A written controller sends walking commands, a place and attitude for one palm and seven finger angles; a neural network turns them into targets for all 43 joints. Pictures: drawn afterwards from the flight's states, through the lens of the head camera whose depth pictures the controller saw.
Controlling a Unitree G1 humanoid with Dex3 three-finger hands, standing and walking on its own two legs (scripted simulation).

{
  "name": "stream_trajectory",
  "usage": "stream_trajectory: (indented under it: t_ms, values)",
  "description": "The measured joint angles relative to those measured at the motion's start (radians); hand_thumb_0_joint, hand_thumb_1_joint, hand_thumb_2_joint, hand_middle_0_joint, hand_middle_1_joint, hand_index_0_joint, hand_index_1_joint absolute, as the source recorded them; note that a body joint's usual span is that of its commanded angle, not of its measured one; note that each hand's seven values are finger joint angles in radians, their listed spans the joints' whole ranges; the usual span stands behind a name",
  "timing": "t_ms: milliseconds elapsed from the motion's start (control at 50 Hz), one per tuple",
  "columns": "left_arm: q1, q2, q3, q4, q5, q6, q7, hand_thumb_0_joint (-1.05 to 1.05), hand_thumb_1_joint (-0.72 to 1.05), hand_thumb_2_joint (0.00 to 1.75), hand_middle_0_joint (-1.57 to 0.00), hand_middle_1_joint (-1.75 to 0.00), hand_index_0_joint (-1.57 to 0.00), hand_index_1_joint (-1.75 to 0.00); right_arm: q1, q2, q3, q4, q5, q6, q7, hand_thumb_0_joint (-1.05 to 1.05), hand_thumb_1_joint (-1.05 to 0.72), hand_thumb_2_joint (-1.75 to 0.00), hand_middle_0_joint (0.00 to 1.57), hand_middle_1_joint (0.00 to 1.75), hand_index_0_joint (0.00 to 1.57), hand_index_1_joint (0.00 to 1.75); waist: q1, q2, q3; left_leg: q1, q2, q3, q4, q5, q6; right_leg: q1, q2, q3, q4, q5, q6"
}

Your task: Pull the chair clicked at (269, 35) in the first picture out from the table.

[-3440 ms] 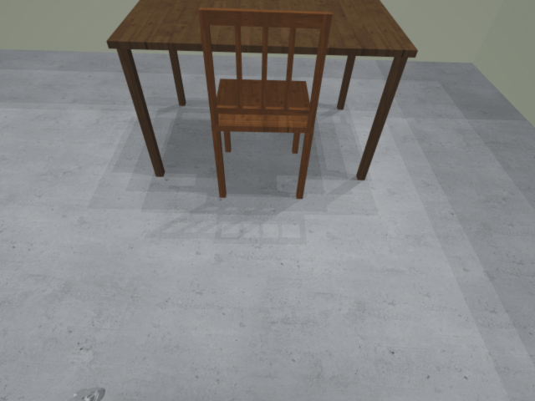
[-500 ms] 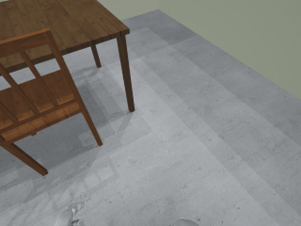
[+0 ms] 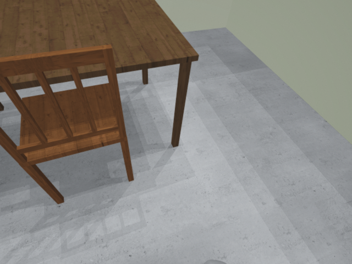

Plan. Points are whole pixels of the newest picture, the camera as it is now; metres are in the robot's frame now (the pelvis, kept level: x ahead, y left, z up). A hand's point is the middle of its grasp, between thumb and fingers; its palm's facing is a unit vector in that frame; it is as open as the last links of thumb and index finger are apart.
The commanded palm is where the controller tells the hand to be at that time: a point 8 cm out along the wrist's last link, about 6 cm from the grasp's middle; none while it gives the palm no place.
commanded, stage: turn to face it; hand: left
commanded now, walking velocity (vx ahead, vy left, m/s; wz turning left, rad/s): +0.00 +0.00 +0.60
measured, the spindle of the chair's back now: (56, 108) +0.58 +0.44 -0.08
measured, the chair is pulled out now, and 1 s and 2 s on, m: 0.00 0.00 0.00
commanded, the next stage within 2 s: take the last steps up to it in 0.50 s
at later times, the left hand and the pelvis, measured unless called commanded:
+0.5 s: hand out of the picture +0.04 +0.14 -0.14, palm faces +0.29 -0.91 -0.28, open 7.4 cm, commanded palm none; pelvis +0.01 -0.07 +0.00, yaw +17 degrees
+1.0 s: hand out of the picture -0.06 +0.15 -0.17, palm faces +0.43 -0.88 -0.19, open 7.4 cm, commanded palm none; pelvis +0.02 -0.03 +0.01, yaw +23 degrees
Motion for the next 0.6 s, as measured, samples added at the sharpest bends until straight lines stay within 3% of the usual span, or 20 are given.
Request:
stream_trajectory:
  t_ms: [120,220,300,340,380,460,520,600]
  values:
    - [-0.012,0.011,0.008,-0.027,-0.001,0.013,0.004,0.01,0.91,0.90,-0.20,-0.30,-0.20,-0.30,-0.012,-0.020,-0.016,-0.022,0.001,0.010,0.005,0.00,-0.90,-0.90,0.20,0.30,0.20,0.30,-0.005,0.024,0.004,0.026,-0.025,-0.059,-0.066,0.038,-0.007,-0.005,-0.009,0.034,-0.112,0.024,0.020]
    - [-0.037,0.011,0.007,-0.059,-0.004,0.014,0.007,0.01,0.91,0.90,-0.20,-0.30,-0.20,-0.30,-0.022,-0.044,-0.032,-0.034,-0.002,0.024,0.009,0.00,-0.90,-0.90,0.20,0.30,0.20,0.30,-0.013,0.044,0.007,0.016,-0.043,-0.114,-0.054,0.042,-0.026,0.034,0.011,0.043,-0.219,0.014,0.017]
    - [-0.041,0.004,-0.004,-0.093,-0.008,0.000,0.008,0.01,0.91,0.90,-0.20,-0.30,-0.20,-0.30,-0.028,-0.068,-0.045,-0.045,-0.001,0.039,0.013,0.00,-0.90,-0.90,0.20,0.30,0.20,0.30,-0.015,0.064,0.004,-0.013,-0.056,-0.158,-0.007,0.029,-0.054,0.123,0.040,0.035,-0.407,0.077,0.003]
    - [-0.033,-0.001,-0.009,-0.110,-0.001,-0.016,0.010,0.01,0.91,0.90,-0.20,-0.30,-0.20,-0.30,-0.030,-0.080,-0.053,-0.051,0.006,0.046,0.015,0.00,-0.90,-0.90,0.20,0.30,0.20,0.30,-0.007,0.071,0.000,-0.054,-0.064,-0.170,0.077,-0.045,-0.072,0.162,0.043,0.023,-0.504,0.145,-0.038]
    - [-0.024,-0.014,-0.021,-0.116,0.003,-0.016,0.010,0.01,0.91,0.90,-0.20,-0.30,-0.20,-0.30,-0.031,-0.093,-0.062,-0.051,0.003,0.056,0.015,0.00,-0.90,-0.90,0.20,0.30,0.20,0.30,-0.010,0.085,0.000,-0.117,-0.066,-0.161,0.269,-0.188,-0.082,0.170,0.036,-0.010,-0.492,0.135,-0.070]
    - [0.003,-0.030,-0.033,-0.115,0.003,-0.019,0.010,0.01,0.90,0.90,-0.20,-0.30,-0.20,-0.30,-0.038,-0.107,-0.065,-0.046,-0.002,0.065,0.025,0.00,-0.90,-0.90,0.20,0.30,0.20,0.30,-0.006,0.081,0.003,-0.183,-0.032,-0.113,0.567,-0.185,-0.107,0.217,0.015,-0.054,-0.548,0.145,-0.084]
    - [0.019,-0.036,-0.039,-0.107,0.006,-0.027,0.010,0.01,0.90,0.90,-0.20,-0.30,-0.20,-0.30,-0.047,-0.105,-0.058,-0.041,0.001,0.065,0.026,0.00,-0.91,-0.90,0.20,0.30,0.20,0.30,-0.002,0.063,0.011,-0.158,-0.002,-0.094,0.575,-0.191,-0.124,0.236,-0.005,-0.078,-0.575,0.158,-0.087]
    - [0.043,-0.037,-0.045,-0.092,0.011,-0.033,0.005,0.01,0.90,0.90,-0.20,-0.30,-0.21,-0.30,-0.073,-0.097,-0.045,-0.027,0.006,0.072,0.023,0.00,-0.91,-0.90,0.20,0.30,0.20,0.30,0.018,0.043,0.022,-0.079,0.019,-0.077,0.444,-0.239,-0.130,0.238,-0.028,-0.105,-0.581,0.162,-0.083]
